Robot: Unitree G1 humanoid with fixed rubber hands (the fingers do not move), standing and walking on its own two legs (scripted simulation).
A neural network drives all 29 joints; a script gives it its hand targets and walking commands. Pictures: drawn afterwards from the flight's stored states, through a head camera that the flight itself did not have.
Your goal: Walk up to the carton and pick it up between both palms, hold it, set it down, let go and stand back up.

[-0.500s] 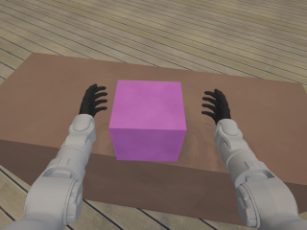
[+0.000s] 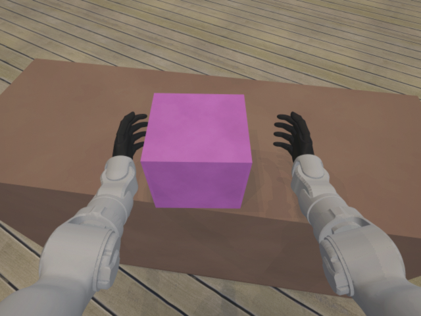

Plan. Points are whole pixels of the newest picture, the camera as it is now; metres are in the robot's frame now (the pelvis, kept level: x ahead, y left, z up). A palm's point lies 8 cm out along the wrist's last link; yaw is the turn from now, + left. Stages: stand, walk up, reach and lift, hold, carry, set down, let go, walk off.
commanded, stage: reach and lift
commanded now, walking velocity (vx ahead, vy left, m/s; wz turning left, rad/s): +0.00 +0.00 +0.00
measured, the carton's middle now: (198, 152) +0.47 +0.04 +0.01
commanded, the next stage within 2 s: none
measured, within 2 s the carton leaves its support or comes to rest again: leaves its support in 1.80 s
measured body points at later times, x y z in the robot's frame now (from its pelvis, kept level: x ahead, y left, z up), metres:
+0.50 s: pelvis +0.02 +0.01 +0.03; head +0.06 +0.02 +0.48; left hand +0.41 +0.17 +0.06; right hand +0.40 -0.12 +0.06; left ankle +0.02 +0.13 -0.72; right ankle +0.02 -0.12 -0.72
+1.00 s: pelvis +0.02 +0.00 +0.03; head +0.07 +0.03 +0.48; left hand +0.41 +0.17 +0.06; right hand +0.40 -0.12 +0.06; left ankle +0.02 +0.13 -0.72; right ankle +0.02 -0.11 -0.72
